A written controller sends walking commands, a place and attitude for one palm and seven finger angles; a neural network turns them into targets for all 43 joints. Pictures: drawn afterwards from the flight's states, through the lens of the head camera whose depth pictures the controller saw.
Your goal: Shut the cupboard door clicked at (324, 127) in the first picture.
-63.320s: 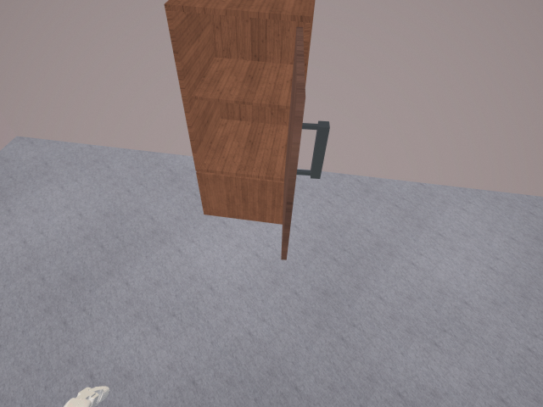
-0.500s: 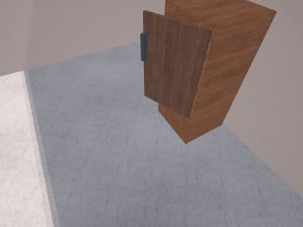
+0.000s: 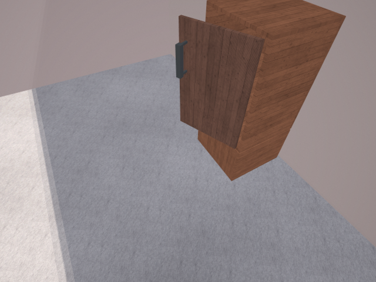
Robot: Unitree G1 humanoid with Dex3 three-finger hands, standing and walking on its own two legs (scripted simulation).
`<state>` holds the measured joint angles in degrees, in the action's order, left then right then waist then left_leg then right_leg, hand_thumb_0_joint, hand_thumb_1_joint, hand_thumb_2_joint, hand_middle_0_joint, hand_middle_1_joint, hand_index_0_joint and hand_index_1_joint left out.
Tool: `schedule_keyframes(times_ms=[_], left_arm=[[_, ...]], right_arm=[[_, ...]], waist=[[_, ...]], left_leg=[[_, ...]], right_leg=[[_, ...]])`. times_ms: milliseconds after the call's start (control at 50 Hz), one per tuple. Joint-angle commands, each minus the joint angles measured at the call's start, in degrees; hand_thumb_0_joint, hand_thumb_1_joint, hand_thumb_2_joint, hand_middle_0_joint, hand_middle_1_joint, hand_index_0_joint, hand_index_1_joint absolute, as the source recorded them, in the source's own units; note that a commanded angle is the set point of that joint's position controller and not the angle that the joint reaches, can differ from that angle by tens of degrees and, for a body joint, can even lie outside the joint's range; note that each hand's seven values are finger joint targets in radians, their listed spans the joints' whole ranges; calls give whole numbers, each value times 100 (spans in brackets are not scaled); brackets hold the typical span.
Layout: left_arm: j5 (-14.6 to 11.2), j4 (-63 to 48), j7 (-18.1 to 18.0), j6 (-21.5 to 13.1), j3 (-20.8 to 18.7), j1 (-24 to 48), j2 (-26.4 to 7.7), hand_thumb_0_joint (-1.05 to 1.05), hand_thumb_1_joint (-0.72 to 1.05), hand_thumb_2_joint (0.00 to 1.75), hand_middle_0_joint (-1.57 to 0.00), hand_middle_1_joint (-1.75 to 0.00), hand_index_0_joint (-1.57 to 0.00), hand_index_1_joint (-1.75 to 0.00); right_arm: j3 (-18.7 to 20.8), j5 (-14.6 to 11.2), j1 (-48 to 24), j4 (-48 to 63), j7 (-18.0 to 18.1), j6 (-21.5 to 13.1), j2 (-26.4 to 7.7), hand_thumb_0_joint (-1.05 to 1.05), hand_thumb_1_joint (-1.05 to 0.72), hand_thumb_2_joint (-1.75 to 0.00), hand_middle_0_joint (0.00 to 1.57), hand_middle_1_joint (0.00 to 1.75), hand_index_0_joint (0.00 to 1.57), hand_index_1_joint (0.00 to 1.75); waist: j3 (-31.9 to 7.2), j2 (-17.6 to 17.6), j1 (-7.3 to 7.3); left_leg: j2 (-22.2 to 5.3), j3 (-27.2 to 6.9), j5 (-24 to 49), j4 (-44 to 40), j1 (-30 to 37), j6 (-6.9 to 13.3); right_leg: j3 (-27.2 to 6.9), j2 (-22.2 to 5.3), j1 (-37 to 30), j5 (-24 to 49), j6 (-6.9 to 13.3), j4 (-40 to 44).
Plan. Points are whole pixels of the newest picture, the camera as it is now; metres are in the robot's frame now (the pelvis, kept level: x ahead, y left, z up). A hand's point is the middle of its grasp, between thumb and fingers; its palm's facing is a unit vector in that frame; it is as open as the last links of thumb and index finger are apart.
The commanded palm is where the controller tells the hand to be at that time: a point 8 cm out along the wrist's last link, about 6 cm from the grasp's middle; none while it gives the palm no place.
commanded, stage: walk to a spot facing it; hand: left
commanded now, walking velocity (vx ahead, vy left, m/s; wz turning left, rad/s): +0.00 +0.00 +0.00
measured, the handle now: (182, 59) +1.02 +0.09 -0.04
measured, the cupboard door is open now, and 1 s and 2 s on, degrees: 24 24 24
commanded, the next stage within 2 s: turn to face it in 1.84 s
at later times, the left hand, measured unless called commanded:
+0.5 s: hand out of the picture +0.00 +0.23 -0.21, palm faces +0.24 -0.94 -0.22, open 7.4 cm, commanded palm none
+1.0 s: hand out of the picture -0.02 +0.18 -0.15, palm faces +0.53 -0.79 -0.29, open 7.4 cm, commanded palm none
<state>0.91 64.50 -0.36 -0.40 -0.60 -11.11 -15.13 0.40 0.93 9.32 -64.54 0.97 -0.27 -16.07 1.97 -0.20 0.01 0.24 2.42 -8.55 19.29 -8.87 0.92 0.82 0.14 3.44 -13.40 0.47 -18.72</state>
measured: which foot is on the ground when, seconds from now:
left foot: down 0.00-0.86, up 0.88-1.00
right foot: down 0.00-0.44, up 0.46-0.84, down 0.86-1.00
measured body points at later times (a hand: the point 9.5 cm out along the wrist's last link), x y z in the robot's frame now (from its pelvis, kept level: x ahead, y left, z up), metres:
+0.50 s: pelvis -0.01 +0.03 -0.03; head +0.03 +0.06 +0.42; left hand -0.01 +0.28 -0.19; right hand +0.08 -0.21 -0.17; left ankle +0.01 +0.12 -0.75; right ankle -0.03 -0.12 -0.71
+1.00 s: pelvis +0.04 -0.02 +0.00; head +0.07 -0.04 +0.45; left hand -0.05 +0.22 -0.13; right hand +0.22 -0.23 -0.16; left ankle -0.02 +0.11 -0.65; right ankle +0.05 -0.13 -0.75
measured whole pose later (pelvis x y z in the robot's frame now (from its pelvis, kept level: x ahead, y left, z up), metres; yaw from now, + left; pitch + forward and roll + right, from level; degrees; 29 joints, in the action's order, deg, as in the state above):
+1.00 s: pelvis +0.04 -0.02 +0.00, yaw +32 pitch +1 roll +2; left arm 1.5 53.2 -0.3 -0.5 -3.0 -16.6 -11.3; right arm 5.7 2.4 14.7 -55.0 -1.6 3.4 -15.4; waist 0.2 -1.5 -1.2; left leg 1.9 -1.8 -16.8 66.1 -34.6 -1.6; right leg 5.8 -3.3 8.0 -17.5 1.0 -24.5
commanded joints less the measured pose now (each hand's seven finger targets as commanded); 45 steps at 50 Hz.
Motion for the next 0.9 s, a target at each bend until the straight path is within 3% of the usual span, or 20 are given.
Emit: schedule_keyframes(times_ms=[0, 120, 200, 260, 300, 340, 380, 400, 420, 440, 480, 500, 580, 720, 760, 800, 820, 840, 860, 880], left_arm=[[-15, -233, -65, -109, -185, -5, -1046, 0, 90, 90, -20, -30, -20, -30], [-21, -329, -140, 88, -199, -302, -691, 0, 90, 90, -20, -30, -20, -30], [7, -574, -166, 128, -365, -370, -924, 0, 90, 90, -20, -30, -20, -30], [70, -813, -206, 119, -432, -314, -945, 0, 90, 90, -20, -30, -20, -30], [116, -1005, -228, 102, -465, -27, -936, 0, 90, 90, -20, -30, -20, -30], [115, -1130, -206, 94, -514, 106, -1009, 0, 90, 90, -20, -30, -20, -30], [37, -1194, -176, 127, -509, 61, -901, 0, 90, 90, -20, -30, -20, -30], [-28, -1277, -147, 181, -476, -234, -554, 0, 90, 90, -20, -30, -20, -30], [-34, -1493, -167, 231, -394, -27, -361, 0, 90, 90, -20, -30, -20, -30], [9, -1554, -176, 294, -418, 43, -488, 0, 90, 90, -20, -30, -20, -30], [60, -1535, -130, 296, -490, 277, -447, 0, 90, 90, -20, -30, -20, -30], [68, -1516, -98, 273, -503, 275, -420, 0, 90, 90, -20, -30, -20, -30], [38, -1494, -54, 173, -477, 14, -267, 0, 90, 90, -20, -30, -20, -30], [51, -1716, 28, 144, -440, 225, -273, 0, 90, 90, -20, -30, -20, -30], [52, -1668, 56, 110, -432, -66, -321, 0, 90, 90, -20, -30, -20, -30], [53, -1421, 73, 89, -501, -877, -367, 0, 90, 90, -20, -30, -20, -30], [108, -1304, 39, 38, -573, -1430, -622, 0, 90, 90, -20, -30, -20, -30], [210, -1359, -62, -7, -659, -1519, -1175, 0, 90, 90, -20, -30, -20, -30], [88, -1457, -114, -10, -576, -1111, -1203, 0, 90, 90, -20, -30, -20, -30], [48, -1644, -100, -31, -587, -428, -1077, 0, 90, 90, -20, -30, -20, -30]], right_arm=[[151, -19, -110, 291, 61, -102, -1014, 0, -90, -90, 20, 30, 20, 30], [92, -3, 101, 392, -2, 82, -535, 0, -90, -90, 20, 30, 20, 30], [195, -7, 102, 630, -36, 167, -482, 0, -90, -90, 20, 30, 20, 30], [308, 6, 17, 874, -37, 257, -393, 0, -90, -90, 20, 30, 20, 30], [335, -30, 19, 957, -75, 290, -276, 0, -90, -90, 20, 30, 20, 30], [324, -39, 185, 1028, -133, 271, -165, 0, -90, -90, 20, 30, 20, 30], [335, 16, 826, 904, -156, 217, -238, 0, -90, -90, 20, 30, 20, 30], [429, 78, 1105, 912, -131, 157, -736, 0, -90, -90, 20, 30, 20, 30], [542, 60, 1327, 900, -53, 159, -1148, 0, -90, -90, 20, 30, 20, 30], [554, 84, 1329, 891, -31, 198, -1189, 0, -90, -90, 20, 30, 20, 30], [518, 110, 841, 1146, 20, 162, -962, 0, -90, -90, 20, 30, 20, 30], [487, 111, 659, 1203, 43, 140, -843, 0, -90, -90, 20, 30, 20, 30], [478, 81, 716, 1225, 72, 64, -740, 0, -90, -90, 20, 30, 20, 30], [574, 123, 724, 1259, -23, 138, -827, 0, -90, -90, 20, 30, 20, 30], [613, 125, 565, 1323, -44, 148, -866, 0, -90, -90, 20, 30, 20, 30], [635, 100, 177, 1444, -42, 179, -789, 0, -90, -90, 20, 30, 20, 30], [602, 49, -50, 1540, -62, 172, -541, 0, -90, -90, 20, 30, 20, 30], [491, -41, 33, 1679, -78, 123, 36, 0, -90, -90, 20, 30, 20, 30], [546, 62, -241, 1751, -120, 90, -309, 0, -90, -90, 20, 30, 20, 30], [566, 102, 10, 1753, -173, 131, -264, 0, -90, -90, 20, 30, 20, 30]], waist=[[-69, 1, -22], [18, 9, 33], [-165, 464, 81], [-9, 1157, 132], [276, 928, -11], [250, 722, -131], [-40, 157, -389], [-188, -1518, -389], [-354, -2211, -485], [-486, -1470, -487], [-157, -895, -305], [-30, -733, -235], [-735, -326, -140], [-347, -1116, -255], [-336, -1150, -129], [-316, -924, 278], [-272, -171, 583], [-240, 1893, 640], [302, 1424, 455], [427, 893, 31]], left_leg=[[-711, -752, 747, -301, 292, 50], [-587, -843, 996, 204, -354, -18], [-266, -600, 804, 1224, -954, -115], [-101, -272, -1845, 3201, -1656, -213], [-378, -306, -2223, 3466, -1678, -243], [-435, -114, -1735, 2443, -1383, -267], [-296, -16, 157, 1056, -232, -189], [-1245, -1831, 2019, 333, 149, 305], [-2235, -3279, 3215, -154, 194, 926], [-2296, -3007, 1294, -316, -139, 1100], [-1805, -2985, -704, -564, -660, 776], [-1617, -2744, -715, -552, -726, 686], [-1270, -2212, 423, -214, 91, 740], [-1005, -2834, -2257, -606, -428, 800], [-825, -2893, -2461, -520, -780, 742], [-440, -2548, -2911, -214, -2002, 497], [39, -2003, -2984, 814, -3070, 219], [725, -690, -2686, 2980, -4324, -170], [272, -868, -2251, 4230, -4141, -150], [119, -907, -1732, 4756, -3951, -144]], right_leg=[[-557, -685, 394, 742, 198, 417], [-203, -852, 337, 796, 111, -210], [-393, -1443, 85, 1233, 508, -338], [-584, -2260, 80, 2568, 1181, -217], [-235, -2365, 392, 2891, 1177, -326], [226, -2181, 389, 2995, 838, -851], [767, -1718, 917, 2169, 278, -2048], [999, -895, 1832, -52, -213, -3377], [439, -352, 2508, -2720, -359, -4367], [-120, -487, 2306, -2438, -195, -4776], [-259, -540, 2682, -1565, -219, -4903], [-328, -552, 2782, -1172, -260, -4866], [-258, -406, 2738, -781, -376, -4347], [14, -128, 2316, -1161, -340, -2727], [160, 70, 1640, -1224, -275, -1955], [400, 227, 17, -821, -211, -939], [-243, -329, -960, -1346, -49, -28], [-2626, -2299, -1409, -3001, 477, 1098], [-3199, -3010, -61, -3529, 659, 1470], [-2615, -2869, 398, -2944, 713, 1487]])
